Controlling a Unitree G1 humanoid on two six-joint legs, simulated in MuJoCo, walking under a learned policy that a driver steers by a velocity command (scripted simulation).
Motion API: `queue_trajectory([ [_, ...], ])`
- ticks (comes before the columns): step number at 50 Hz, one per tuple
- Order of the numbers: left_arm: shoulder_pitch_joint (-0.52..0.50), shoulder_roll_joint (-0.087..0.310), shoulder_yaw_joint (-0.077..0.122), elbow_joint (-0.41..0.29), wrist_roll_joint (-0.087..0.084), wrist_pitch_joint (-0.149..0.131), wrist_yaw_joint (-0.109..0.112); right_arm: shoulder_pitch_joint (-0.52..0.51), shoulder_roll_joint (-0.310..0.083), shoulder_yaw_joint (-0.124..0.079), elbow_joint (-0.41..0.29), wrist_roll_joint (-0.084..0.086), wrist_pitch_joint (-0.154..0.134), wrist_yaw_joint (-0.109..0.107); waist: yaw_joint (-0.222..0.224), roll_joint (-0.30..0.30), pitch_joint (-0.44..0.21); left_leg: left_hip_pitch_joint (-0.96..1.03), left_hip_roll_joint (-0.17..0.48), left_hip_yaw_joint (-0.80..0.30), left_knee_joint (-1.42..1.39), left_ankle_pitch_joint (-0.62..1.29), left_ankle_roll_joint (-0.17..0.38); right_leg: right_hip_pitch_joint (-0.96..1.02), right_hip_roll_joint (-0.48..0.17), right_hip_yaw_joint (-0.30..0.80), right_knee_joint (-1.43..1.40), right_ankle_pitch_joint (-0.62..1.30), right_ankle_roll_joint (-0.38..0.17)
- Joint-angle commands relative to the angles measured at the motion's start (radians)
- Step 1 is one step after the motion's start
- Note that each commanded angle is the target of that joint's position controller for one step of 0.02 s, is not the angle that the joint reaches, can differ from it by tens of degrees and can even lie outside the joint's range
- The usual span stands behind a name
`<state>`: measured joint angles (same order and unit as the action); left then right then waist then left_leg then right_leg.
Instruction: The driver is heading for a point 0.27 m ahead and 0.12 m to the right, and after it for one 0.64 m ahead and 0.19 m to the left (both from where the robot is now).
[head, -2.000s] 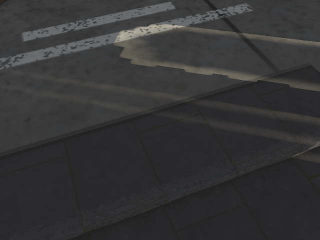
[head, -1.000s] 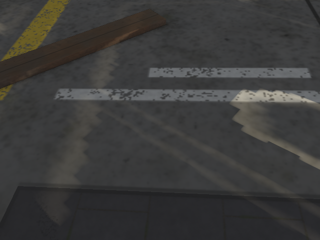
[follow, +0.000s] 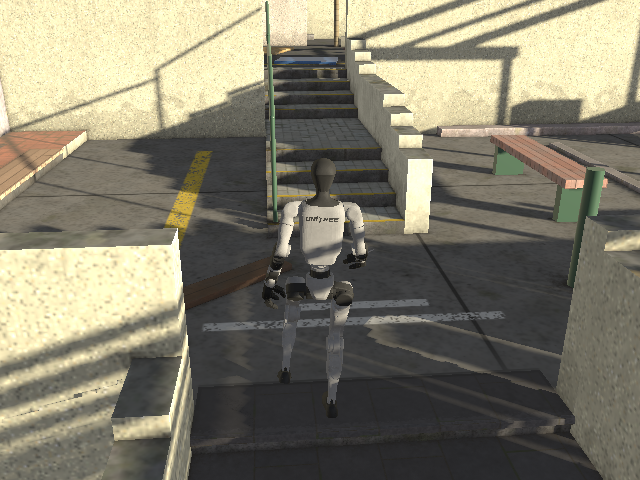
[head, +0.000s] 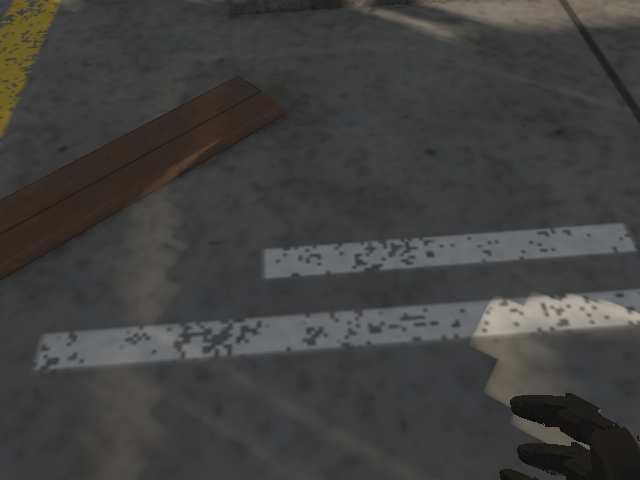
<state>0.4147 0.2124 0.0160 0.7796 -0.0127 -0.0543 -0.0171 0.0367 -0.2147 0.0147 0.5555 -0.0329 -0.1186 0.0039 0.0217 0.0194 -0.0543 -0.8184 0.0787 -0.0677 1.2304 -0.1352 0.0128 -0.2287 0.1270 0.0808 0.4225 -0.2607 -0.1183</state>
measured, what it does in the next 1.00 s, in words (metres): walks ahead: left foot, then right foot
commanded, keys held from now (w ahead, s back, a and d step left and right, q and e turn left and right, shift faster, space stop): w+e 0.12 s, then w+q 0.76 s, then no key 0.12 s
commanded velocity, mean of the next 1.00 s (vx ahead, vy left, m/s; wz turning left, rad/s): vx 0.49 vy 0.00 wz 0.17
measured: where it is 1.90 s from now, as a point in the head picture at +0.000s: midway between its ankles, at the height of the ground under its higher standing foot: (319, 401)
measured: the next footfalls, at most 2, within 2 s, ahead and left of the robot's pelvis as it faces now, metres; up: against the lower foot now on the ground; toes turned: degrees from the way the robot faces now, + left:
left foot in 0.20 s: +0.30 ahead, +0.13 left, +0.00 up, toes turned -11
right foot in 0.64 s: +0.51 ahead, -0.11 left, +0.00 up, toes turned +7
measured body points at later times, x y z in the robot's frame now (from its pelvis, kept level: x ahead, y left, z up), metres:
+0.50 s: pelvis +0.28 +0.04 +0.01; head +0.31 +0.05 +0.45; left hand +0.54 +0.24 -0.06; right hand +0.28 -0.23 -0.11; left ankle +0.26 +0.14 -0.74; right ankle +0.40 -0.13 -0.69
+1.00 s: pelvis +0.52 +0.03 +0.00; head +0.56 +0.03 +0.45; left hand +0.48 +0.31 -0.12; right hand +0.80 -0.15 -0.08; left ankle +0.64 +0.21 -0.69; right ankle +0.47 -0.11 -0.74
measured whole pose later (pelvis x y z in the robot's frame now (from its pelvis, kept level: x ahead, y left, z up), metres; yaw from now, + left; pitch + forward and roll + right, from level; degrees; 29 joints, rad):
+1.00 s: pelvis +0.52 +0.03 +0.00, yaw +14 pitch +2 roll -2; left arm 0.35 0.28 0.08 0.81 -0.01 -0.08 0.01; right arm 0.09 -0.29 -0.06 0.63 0.01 -0.03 0.03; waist 0.09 0.04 0.02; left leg -0.68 0.07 -0.05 0.76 -0.06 0.00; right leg -0.05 -0.01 -0.13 0.31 -0.29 0.01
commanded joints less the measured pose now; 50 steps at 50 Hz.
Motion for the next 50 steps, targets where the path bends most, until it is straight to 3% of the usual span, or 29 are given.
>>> queue_trajectory([
  [1, -0.017, 0.138, 0.041, -0.071, -0.014, -0.014, 0.033, -0.101, -0.023, -0.002, -0.064, 0.016, -0.004, -0.01, 0.013, -0.07, 0.012, 0.162, -0.069, 0.087, -0.423, 0.078, -0.057, -0.05, -0.131, 0.161, -0.147, 0.371, -0.105],
  [3, 0.004, 0.175, 0.052, -0.077, -0.015, -0.005, 0.037, -0.156, -0.05, -0.016, -0.069, 0.048, -0.005, -0.001, 0.046, -0.137, -0.004, 0.228, -0.108, 0.085, -0.601, 0.108, -0.084, 0.014, -0.165, 0.211, -0.139, 0.302, -0.106],
  [4, 0.007, 0.186, 0.057, -0.081, -0.019, 0.0, 0.036, -0.159, -0.08, -0.03, -0.062, 0.055, -0.006, 0.003, 0.053, -0.146, -0.007, 0.261, -0.111, 0.068, -0.656, 0.137, -0.085, 0.045, -0.192, 0.247, -0.121, 0.281, -0.105],
  [6, 0.007, 0.181, 0.063, -0.083, -0.028, 0.009, 0.039, -0.148, -0.122, -0.056, -0.049, 0.053, -0.012, 0.009, 0.046, -0.152, -0.006, 0.312, -0.113, 0.023, -0.746, 0.141, -0.059, 0.121, -0.23, 0.316, -0.058, 0.274, -0.084],
  [8, -0.014, 0.167, 0.065, -0.086, -0.015, 0.015, 0.042, -0.038, -0.146, -0.075, -0.003, 0.042, -0.022, 0.016, 0.004, -0.158, -0.039, 0.417, -0.118, 0.052, -0.82, 0.141, 0.002, 0.202, -0.239, 0.29, 0.058, 0.484, -0.055],
  [9, -0.036, 0.151, 0.062, -0.097, -0.003, 0.01, 0.037, 0.061, -0.178, -0.091, 0.025, 0.031, -0.029, 0.014, -0.042, -0.164, -0.102, 0.574, -0.088, 0.043, -0.803, 0.159, 0.051, 0.181, -0.207, 0.247, 0.178, 0.594, -0.027],
  [10, -0.067, 0.111, 0.046, -0.13, 0.02, 0.003, 0.03, 0.236, -0.221, -0.102, 0.046, 0.016, -0.029, 0.009, -0.118, -0.116, -0.243, 0.849, 0.056, -0.105, -0.741, 0.149, 0.14, 0.043, -0.169, 0.204, 0.415, 0.464, 0.002],
  [11, 0.106, 0.036, 0.024, -0.121, 0.009, -0.01, 0.022, 0.352, -0.289, -0.123, 0.091, -0.002, -0.019, 0.007, -0.07, 0.207, -0.363, 1.222, 0.272, -0.568, -0.791, 0.042, 0.345, -0.341, -0.01, 0.094, 0.775, -0.033, 0.094],
  [12, 0.148, 0.087, 0.024, -0.107, -0.011, -0.02, 0.021, 0.369, -0.231, -0.117, 0.113, 0.032, -0.014, 0.013, -0.077, 0.275, -0.352, 1.229, 0.325, -0.821, -0.919, -0.223, 0.396, -0.505, -0.035, 0.114, 0.929, -0.281, 0.098],
  [13, 0.005, 0.152, 0.04, -0.132, -0.021, -0.027, 0.017, 0.288, -0.157, -0.1, 0.091, 0.049, -0.006, 0.004, -0.093, 0.156, -0.164, 1.086, 0.271, -0.684, -0.946, -0.321, 0.34, -0.586, -0.1, 0.104, 0.987, -0.192, 0.094],
  [14, -0.115, 0.157, 0.039, -0.164, -0.005, -0.037, 0.015, 0.238, -0.144, -0.091, 0.081, 0.044, 0.003, 0.002, -0.088, 0.043, -0.066, 0.921, 0.218, -0.546, -0.963, -0.243, 0.297, -0.567, -0.136, 0.072, 0.96, -0.107, 0.088],
  [15, -0.18, 0.144, 0.04, -0.185, 0.015, -0.048, 0.019, 0.216, -0.138, -0.086, 0.083, 0.038, 0.007, 0.005, -0.068, -0.008, 0.009, 0.81, 0.169, -0.462, -0.983, -0.115, 0.282, -0.56, -0.161, 0.047, 0.901, -0.062, 0.092],
  [16, -0.193, 0.139, 0.044, -0.198, 0.029, -0.054, 0.021, 0.212, -0.131, -0.082, 0.086, 0.034, 0.009, 0.009, -0.04, -0.011, 0.033, 0.734, 0.128, -0.402, -1.004, 0.002, 0.268, -0.515, -0.187, 0.037, 0.848, -0.038, 0.096],
  [19, -0.179, 0.097, 0.031, -0.205, 0.033, -0.052, 0.025, 0.235, -0.12, -0.079, 0.112, 0.044, 0.016, 0.011, -0.006, 0.04, 0.028, 0.66, 0.071, -0.306, -1.016, 0.19, 0.27, -0.473, -0.203, -0.008, 0.686, -0.042, 0.132],
  [21, -0.241, 0.073, 0.018, -0.222, 0.037, -0.052, 0.026, 0.245, -0.162, -0.092, 0.119, 0.048, 0.024, 0.004, -0.017, 0.05, 0.034, 0.585, 0.043, -0.241, -1.018, 0.213, 0.262, -0.409, -0.19, -0.04, 0.505, 0.009, 0.156],
  [23, -0.333, 0.055, 0.009, -0.236, 0.03, -0.057, 0.018, 0.267, -0.199, -0.105, 0.129, 0.054, 0.033, -0.004, -0.049, 0.063, 0.042, 0.51, 0.016, -0.207, -1.007, 0.181, 0.236, -0.305, -0.16, -0.051, 0.331, 0.139, 0.165],
  [26, -0.417, 0.089, 0.02, -0.248, 0.009, -0.064, 0.009, 0.338, -0.214, -0.109, 0.145, 0.066, 0.046, -0.01, -0.086, 0.076, 0.032, 0.528, 0.032, -0.259, -0.97, 0.098, 0.219, -0.223, -0.118, -0.033, 0.194, 0.252, 0.172],
  [28, -0.443, 0.118, 0.036, -0.26, 0.003, -0.069, 0.009, 0.359, -0.207, -0.109, 0.15, 0.07, 0.055, -0.013, -0.084, 0.081, 0.027, 0.58, 0.046, -0.321, -0.922, 0.033, 0.197, -0.186, -0.105, -0.013, 0.115, 0.225, 0.159],
  [31, -0.332, 0.155, 0.068, -0.24, 0.007, -0.078, 0.017, 0.337, -0.179, -0.107, 0.139, 0.063, 0.064, -0.016, -0.007, 0.095, -0.019, 0.564, -0.005, -0.336, -0.773, 0.042, 0.138, 0.036, -0.122, -0.017, 0.012, 0.173, 0.101],
  [32, -0.192, 0.2, 0.085, -0.228, 0.022, -0.079, 0.027, 0.309, -0.131, -0.092, 0.117, 0.052, 0.057, -0.013, 0.063, 0.046, -0.121, 0.466, -0.049, -0.275, -0.561, 0.003, 0.098, 0.252, -0.254, 0.088, 0.03, 0.153, 0.039],
  [33, -0.067, 0.279, 0.104, -0.212, 0.038, -0.066, 0.037, 0.399, -0.057, -0.07, 0.097, 0.051, 0.045, -0.014, 0.067, -0.203, -0.257, 0.183, -0.163, -0.119, -0.245, -0.322, 0.033, 0.578, -0.494, 0.397, 0.019, 0.143, -0.095],
  [34, -0.014, 0.259, 0.106, -0.176, 0.022, -0.055, 0.027, 0.434, -0.117, -0.074, 0.084, 0.068, 0.039, -0.017, 0.062, -0.358, -0.271, -0.012, -0.122, -0.076, -0.034, -0.472, 0.012, 0.599, -0.596, 0.694, -0.067, -0.086, -0.181],
  [35, -0.046, 0.185, 0.089, -0.185, 0.016, -0.053, 0.028, 0.374, -0.177, -0.095, 0.094, 0.074, 0.047, -0.019, 0.073, -0.218, -0.141, -0.063, -0.073, -0.091, 0.067, -0.377, -0.002, 0.49, -0.549, 0.608, -0.098, -0.158, -0.153],
  [36, -0.093, 0.149, 0.078, -0.189, 0.016, -0.048, 0.028, 0.299, -0.188, -0.101, 0.081, 0.062, 0.056, -0.016, 0.066, -0.136, -0.052, -0.054, -0.044, -0.064, 0.078, -0.287, -0.008, 0.372, -0.494, 0.447, -0.108, -0.088, -0.113],
  [37, -0.143, 0.124, 0.069, -0.185, 0.02, -0.046, 0.023, 0.267, -0.171, -0.102, 0.072, 0.053, 0.062, -0.013, 0.038, -0.107, 0.005, -0.022, -0.022, -0.054, 0.053, -0.23, -0.011, 0.263, -0.443, 0.343, -0.139, 0.0, -0.093],
  [39, -0.199, 0.104, 0.063, -0.167, 0.028, -0.048, 0.017, 0.257, -0.134, -0.102, 0.066, 0.054, 0.078, -0.004, -0.009, -0.141, 0.068, 0.056, 0.014, -0.046, 0.003, -0.181, -0.015, 0.112, -0.389, 0.198, -0.201, 0.107, -0.067],
  [43, -0.187, 0.147, 0.082, -0.109, 0.024, -0.062, 0.02, 0.196, -0.098, -0.091, 0.048, 0.045, 0.091, 0.003, -0.018, -0.106, 0.078, 0.057, 0.026, -0.032, -0.123, -0.072, -0.036, 0.086, -0.39, 0.041, -0.245, 0.294, -0.08],
  [47, -0.19, 0.19, 0.09, -0.07, 0.013, -0.049, 0.031, 0.079, -0.067, -0.072, 0.024, 0.037, 0.077, 0.025, 0.004, -0.084, 0.088, 0.193, -0.002, 0.029, -0.429, 0.1, -0.018, 0.049, -0.346, -0.112, -0.202, 0.507, -0.044],
  [50, -0.151, 0.236, 0.098, -0.04, -0.012, -0.039, 0.03, 0.022, -0.092, -0.079, -0.003, 0.041, 0.071, 0.042, 0.016, -0.107, 0.051, 0.303, -0.037, 0.056, -0.559, 0.116, 0.006, 0.092, -0.367, -0.123, -0.148, 0.569, -0.023],
])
